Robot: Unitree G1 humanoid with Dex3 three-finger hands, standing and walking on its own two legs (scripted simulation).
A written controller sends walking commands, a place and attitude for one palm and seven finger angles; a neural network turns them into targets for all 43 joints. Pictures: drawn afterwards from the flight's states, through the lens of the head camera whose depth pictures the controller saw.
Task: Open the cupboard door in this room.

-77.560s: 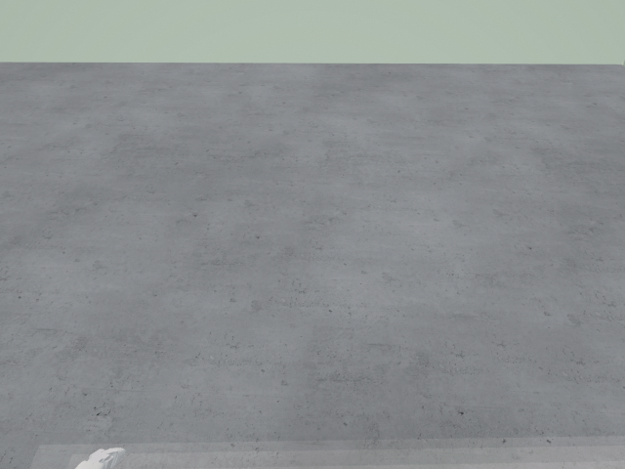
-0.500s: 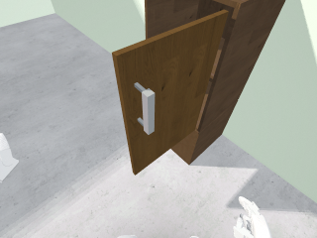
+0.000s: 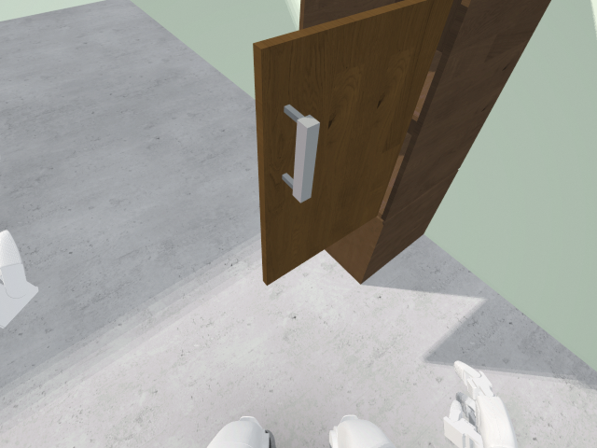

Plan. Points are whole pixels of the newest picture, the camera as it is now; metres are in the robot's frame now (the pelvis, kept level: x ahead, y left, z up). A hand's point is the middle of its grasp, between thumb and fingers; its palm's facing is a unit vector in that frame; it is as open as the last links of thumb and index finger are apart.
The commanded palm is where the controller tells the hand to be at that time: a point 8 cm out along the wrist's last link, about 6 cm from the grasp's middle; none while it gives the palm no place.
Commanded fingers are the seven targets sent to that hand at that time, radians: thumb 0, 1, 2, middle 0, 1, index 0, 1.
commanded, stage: step back with the hand held close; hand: left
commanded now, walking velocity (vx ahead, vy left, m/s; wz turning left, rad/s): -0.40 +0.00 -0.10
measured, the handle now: (296, 155) +0.52 +0.04 +0.09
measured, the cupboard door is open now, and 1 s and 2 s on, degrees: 88 88 88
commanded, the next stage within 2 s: stop stepping back and stand still in 0.02 s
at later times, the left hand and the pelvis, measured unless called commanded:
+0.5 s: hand (26, 380) +0.14 +0.22 +0.18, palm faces +0.33 -0.81 -0.49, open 7.4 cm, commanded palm +0.07 +0.26 +0.20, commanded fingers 0.00 0.90 0.90 -0.20 -0.30 -0.20 -0.30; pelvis -0.10 -0.02 +0.01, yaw -6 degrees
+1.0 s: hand out of the picture +0.11 +0.24 +0.18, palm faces +0.34 -0.81 -0.48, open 7.4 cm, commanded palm +0.05 +0.28 +0.20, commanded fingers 0.00 0.90 0.90 -0.20 -0.30 -0.20 -0.30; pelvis -0.12 +0.00 +0.02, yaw -6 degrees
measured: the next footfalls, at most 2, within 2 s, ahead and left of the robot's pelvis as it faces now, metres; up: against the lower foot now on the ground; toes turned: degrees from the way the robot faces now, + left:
right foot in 0.22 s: -0.12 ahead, -0.11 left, +0.00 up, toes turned -8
left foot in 0.36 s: +0.04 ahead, +0.07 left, +0.00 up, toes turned -3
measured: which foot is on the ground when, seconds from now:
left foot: down 0.00-0.22, up 0.24-0.34, down 0.36-0.54, up 0.56-0.80, down 0.82-1.00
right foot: up 0.00-0.20, down 0.22-1.00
